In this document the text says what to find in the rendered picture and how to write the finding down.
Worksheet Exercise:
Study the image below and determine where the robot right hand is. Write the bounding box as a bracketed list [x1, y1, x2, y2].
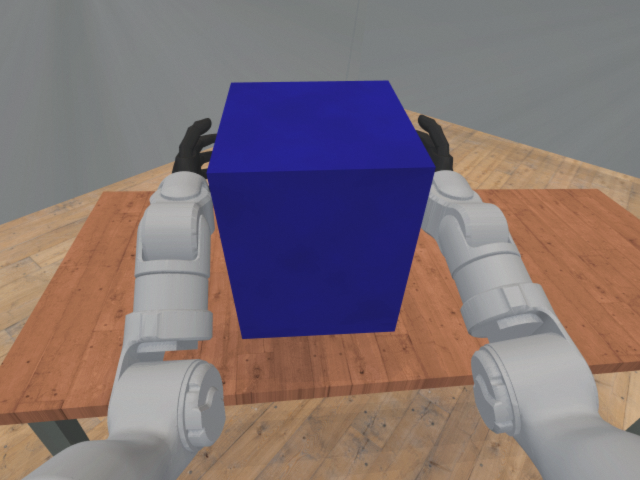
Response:
[416, 115, 453, 172]

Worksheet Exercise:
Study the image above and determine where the robot left hand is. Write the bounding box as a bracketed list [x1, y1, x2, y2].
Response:
[172, 118, 217, 191]

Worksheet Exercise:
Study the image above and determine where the right robot forearm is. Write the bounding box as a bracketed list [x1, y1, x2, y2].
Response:
[421, 170, 599, 410]

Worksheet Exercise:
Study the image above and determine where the robot left upper arm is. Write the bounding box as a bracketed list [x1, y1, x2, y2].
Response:
[21, 359, 226, 480]

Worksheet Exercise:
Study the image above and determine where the carton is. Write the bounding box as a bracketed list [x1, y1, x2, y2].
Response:
[206, 81, 436, 339]

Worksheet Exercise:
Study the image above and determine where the left robot forearm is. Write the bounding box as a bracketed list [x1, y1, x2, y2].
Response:
[107, 171, 215, 432]

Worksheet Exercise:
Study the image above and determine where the robot right upper arm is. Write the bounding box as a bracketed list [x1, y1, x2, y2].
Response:
[471, 332, 640, 480]

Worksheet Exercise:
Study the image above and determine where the table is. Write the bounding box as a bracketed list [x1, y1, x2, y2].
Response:
[0, 189, 640, 456]

